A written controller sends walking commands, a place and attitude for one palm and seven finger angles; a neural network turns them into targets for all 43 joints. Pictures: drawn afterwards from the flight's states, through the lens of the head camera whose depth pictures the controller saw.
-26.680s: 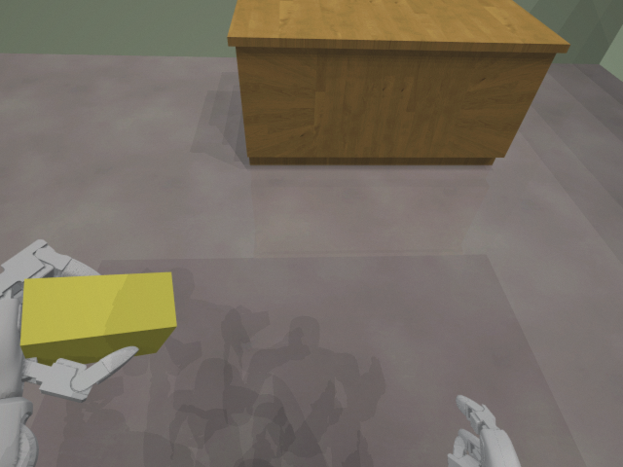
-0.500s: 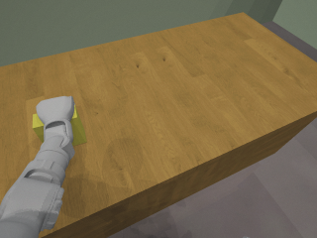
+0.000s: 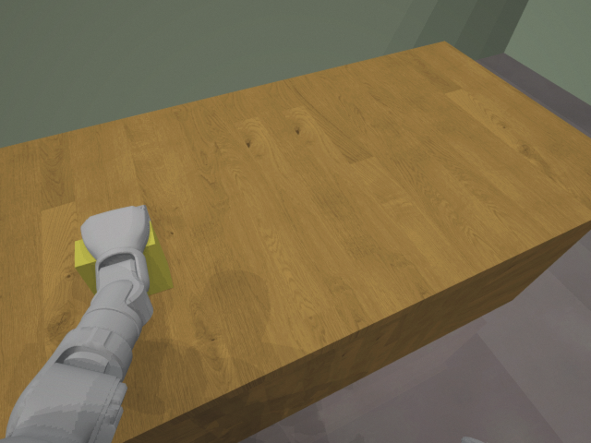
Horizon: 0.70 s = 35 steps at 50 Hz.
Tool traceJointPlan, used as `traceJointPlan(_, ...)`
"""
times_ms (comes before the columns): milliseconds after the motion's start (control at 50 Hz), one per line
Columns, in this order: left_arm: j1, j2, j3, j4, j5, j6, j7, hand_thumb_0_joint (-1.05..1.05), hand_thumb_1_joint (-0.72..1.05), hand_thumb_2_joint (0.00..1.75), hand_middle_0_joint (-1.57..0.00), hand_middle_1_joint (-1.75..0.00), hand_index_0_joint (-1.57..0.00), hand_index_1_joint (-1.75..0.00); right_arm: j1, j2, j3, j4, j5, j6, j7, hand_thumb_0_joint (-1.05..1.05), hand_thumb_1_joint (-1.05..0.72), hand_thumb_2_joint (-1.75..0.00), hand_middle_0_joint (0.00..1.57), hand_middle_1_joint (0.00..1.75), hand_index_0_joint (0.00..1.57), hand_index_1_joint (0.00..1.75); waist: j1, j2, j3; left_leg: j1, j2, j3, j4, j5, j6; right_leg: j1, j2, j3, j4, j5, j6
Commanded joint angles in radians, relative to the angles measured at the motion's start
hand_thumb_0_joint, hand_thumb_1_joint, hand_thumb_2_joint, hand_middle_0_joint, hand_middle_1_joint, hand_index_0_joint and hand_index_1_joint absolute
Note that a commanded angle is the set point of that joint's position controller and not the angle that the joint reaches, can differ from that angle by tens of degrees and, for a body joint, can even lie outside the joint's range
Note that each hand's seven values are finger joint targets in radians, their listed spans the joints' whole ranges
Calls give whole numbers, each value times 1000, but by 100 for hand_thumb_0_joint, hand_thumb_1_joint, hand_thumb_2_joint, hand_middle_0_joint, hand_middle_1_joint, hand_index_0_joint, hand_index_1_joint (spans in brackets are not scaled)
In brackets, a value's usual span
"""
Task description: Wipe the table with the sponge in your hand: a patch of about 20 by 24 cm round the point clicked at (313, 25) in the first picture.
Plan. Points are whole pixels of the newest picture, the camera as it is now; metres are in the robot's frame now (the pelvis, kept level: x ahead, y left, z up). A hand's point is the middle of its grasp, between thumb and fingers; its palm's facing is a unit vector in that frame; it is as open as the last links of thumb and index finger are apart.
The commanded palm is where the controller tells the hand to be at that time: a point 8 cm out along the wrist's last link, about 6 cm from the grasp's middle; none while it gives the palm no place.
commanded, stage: wipe back along the middle lane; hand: left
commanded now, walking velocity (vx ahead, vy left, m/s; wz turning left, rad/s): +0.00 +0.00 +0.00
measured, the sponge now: (131, 272) +0.37 +0.29 -0.04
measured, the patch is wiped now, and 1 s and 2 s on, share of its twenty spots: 0.55 0.65 0.70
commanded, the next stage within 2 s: slide across to the third lane in 1.50 s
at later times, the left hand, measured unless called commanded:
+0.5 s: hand (131, 286) +0.33 +0.26 +0.00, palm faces -0.07 +0.00 -1.00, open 9.8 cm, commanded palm +0.29 +0.23 +0.03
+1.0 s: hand (141, 310) +0.29 +0.23 +0.00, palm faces -0.04 -0.02 -1.00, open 9.8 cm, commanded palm +0.25 +0.21 +0.03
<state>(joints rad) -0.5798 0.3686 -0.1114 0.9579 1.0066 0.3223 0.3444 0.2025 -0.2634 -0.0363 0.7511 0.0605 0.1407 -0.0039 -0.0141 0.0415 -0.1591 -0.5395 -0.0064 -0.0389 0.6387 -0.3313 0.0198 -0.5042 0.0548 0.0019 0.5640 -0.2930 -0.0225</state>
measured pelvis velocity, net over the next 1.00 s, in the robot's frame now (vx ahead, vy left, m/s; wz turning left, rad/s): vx -0.02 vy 0.00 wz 0.00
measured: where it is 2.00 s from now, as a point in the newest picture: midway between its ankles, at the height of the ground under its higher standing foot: outside the picture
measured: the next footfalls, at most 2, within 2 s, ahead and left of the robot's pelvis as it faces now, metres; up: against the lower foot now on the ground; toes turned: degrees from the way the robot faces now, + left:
none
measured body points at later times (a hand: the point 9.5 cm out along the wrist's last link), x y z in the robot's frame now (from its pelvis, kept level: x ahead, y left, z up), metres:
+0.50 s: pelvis -0.03 +0.01 +0.00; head -0.01 +0.00 +0.45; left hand +0.33 +0.26 +0.05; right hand +0.14 -0.23 -0.11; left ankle -0.02 +0.11 -0.73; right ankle -0.02 -0.11 -0.73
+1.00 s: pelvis -0.02 +0.00 +0.00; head -0.02 -0.02 +0.45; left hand +0.29 +0.23 +0.05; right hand +0.18 -0.23 -0.10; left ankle -0.02 +0.11 -0.73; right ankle -0.02 -0.11 -0.73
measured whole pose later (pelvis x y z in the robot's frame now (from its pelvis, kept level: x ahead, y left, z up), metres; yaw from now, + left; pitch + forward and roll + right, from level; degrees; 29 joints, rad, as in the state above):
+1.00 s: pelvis -0.02 +0.00 +0.00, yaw +0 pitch +7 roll -1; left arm -0.27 0.23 -0.29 0.57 0.99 0.53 0.35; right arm 0.09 -0.25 0.00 0.67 0.09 0.18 -0.01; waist 0.06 0.04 -0.15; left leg -0.43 -0.02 -0.03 0.64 -0.32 0.02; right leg -0.42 0.04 0.01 0.61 -0.31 -0.02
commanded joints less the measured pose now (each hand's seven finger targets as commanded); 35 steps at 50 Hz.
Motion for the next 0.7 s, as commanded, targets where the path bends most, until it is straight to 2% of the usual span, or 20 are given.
traceJointPlan(0,-113,79,15,-145,-16,11,-5,0,10,130,-120,-160,-120,-160,-58,-125,-42,-121,7,-27,-4,0,-90,-90,20,30,20,30,9,-65,-280,166,-1,19,-27,465,18,236,-36,12,-16,576,-36)
traceJointPlan(60,-64,60,-12,-169,-7,42,-1,0,10,130,-120,-160,-120,-160,-79,-128,-39,-132,8,-22,-4,0,-90,-90,20,30,20,30,10,-92,-251,160,-6,18,-40,426,17,235,-36,13,-24,547,-35)
traceJointPlan(140,-80,33,-39,-155,-10,82,-2,0,10,130,-120,-160,-120,-160,-106,-126,-30,-138,14,-17,-10,0,-90,-90,20,30,20,30,5,-96,-162,149,-5,11,-68,322,14,173,-32,-2,-47,391,-37)
traceJointPlan(200,-100,66,-9,-142,-6,97,-3,0,10,130,-120,-160,-120,-160,-123,-126,-25,-139,16,-13,-22,0,-90,-90,20,30,20,30,13,-94,-163,145,-8,6,-81,278,11,165,-31,3,-52,325,-42)
traceJointPlan(240,-119,53,-36,-149,5,97,-6,0,10,130,-120,-160,-120,-160,-124,-122,-22,-147,14,-11,-27,0,-90,-90,20,30,20,30,12,-72,-168,158,-8,4,-82,257,8,144,-29,-6,-52,273,-44)
traceJointPlan(280,-109,5,-72,-149,7,97,-11,0,10,130,-120,-160,-120,-160,-130,-114,-20,-155,13,-11,-27,0,-90,-90,20,30,20,30,10,-54,-168,169,-5,4,-81,245,5,120,-25,-10,-52,242,-46)
traceJointPlan(300,-93,34,-34,-153,5,93,-9,0,10,130,-120,-160,-120,-160,-130,-117,-23,-155,12,-12,-27,0,-90,-90,20,30,20,30,24,-45,-184,177,-4,-1,-81,255,4,124,-21,-5,-49,240,-51)
traceJointPlan(340,-61,-12,-72,-176,5,90,-8,0,10,130,-120,-160,-120,-160,-137,-108,-21,-173,9,-11,-25,0,-90,-90,20,30,20,30,26,-38,-206,182,-6,0,-73,260,1,125,-19,-12,-40,240,-51)
traceJointPlan(360,-64,-36,-89,-183,-1,88,-8,0,10,130,-120,-160,-120,-160,-143,-106,-20,-175,10,-12,-25,0,-90,-90,20,30,20,30,20,-48,-193,181,-4,2,-74,250,2,116,-19,-13,-45,233,-50)
traceJointPlan(380,-48,-18,-72,-174,1,91,-5,0,10,130,-120,-160,-120,-160,-142,-109,-20,-175,10,-11,-26,0,-90,-90,20,30,20,30,25,-71,-192,171,-4,-4,-76,237,0,115,-17,-10,-44,213,-51)
traceJointPlan(400,-63,-10,-58,-185,-5,90,-1,0,10,130,-120,-160,-120,-160,-153,-111,-18,-177,10,-12,-27,0,-90,-90,20,30,20,30,26,-49,-179,170,-1,-8,-80,228,-1,103,-16,-9,-44,197,-53)
traceJointPlan(460,-64,-43,-90,-190,-13,104,4,0,10,130,-120,-160,-120,-160,-163,-106,-15,-183,13,-13,-30,0,-90,-90,20,30,20,30,20,-90,-149,155,-3,-9,-89,182,0,92,-16,-15,-53,145,-47)
traceJointPlan(500,-77,-38,-80,-198,-13,112,9,0,10,130,-120,-160,-120,-160,-172,-107,-16,-179,14,-15,-30,0,-90,-90,20,30,20,30,26,-69,-146,162,-2,-14,-93,173,-2,79,-13,-13,-51,127,-53)
traceJointPlan(520,-73,-66,-107,-212,-16,115,9,0,10,130,-120,-160,-120,-160,-167,-103,-16,-184,12,-17,-29,0,-90,-90,20,30,20,30,24,-61,-162,174,-1,-8,-88,177,1,86,-14,-21,-48,130,-51)
traceJointPlan(540,-57,-67,-109,-199,-13,122,8,0,10,130,-120,-160,-120,-160,-171,-100,-15,-185,14,-17,-28,0,-90,-90,20,30,20,30,27,-74,-150,169,-2,-12,-88,172,-1,79,-12,-22,-48,122,-52)
traceJointPlan(580,-35,-105,-137,-211,-16,129,3,0,10,130,-120,-160,-120,-160,-176,-100,-15,-187,14,-19,-25,0,-90,-90,20,30,20,30,28,-84,-164,174,-3,-10,-82,189,1,87,-12,-20,-44,145,-52)
traceJointPlan(600,-21,-62,-93,-210,-20,133,5,0,10,130,-120,-160,-120,-160,-180,-107,-18,-181,14,-18,-25,0,-90,-90,20,30,20,30,38,-83,-169,174,-2,-16,-83,192,-1,94,-10,-8,-45,149,-56)
traceJointPlan(620,-20,-95,-128,-235,-23,133,1,0,10,130,-120,-160,-120,-160,-179,-102,-16,-189,13,-18,-23,0,-90,-90,20,30,20,30,34,-68,-180,181,-3,-8,-75,205,1,102,-12,-19,-38,167,-54)
traceJointPlan(640,3,-108,-134,-239,-28,137,-3,0,10,130,-120,-160,-120,-160,-181,-100,-16,-192,14,-19,-21,0,-90,-90,20,30,20,30,35,-88,-184,179,-5,-9,-72,214,2,110,-12,-17,-37,183,-54)
traceJointPlan(680,59,-110,-134,-259,-35,146,-9,0,10,130,-120,-160,-120,-160,-197,-102,-14,-198,16,-18,-18,0,-90,-90,20,30,20,30,45,-104,-176,169,-6,-7,-72,217,2,125,-15,-9,-35,203,-53)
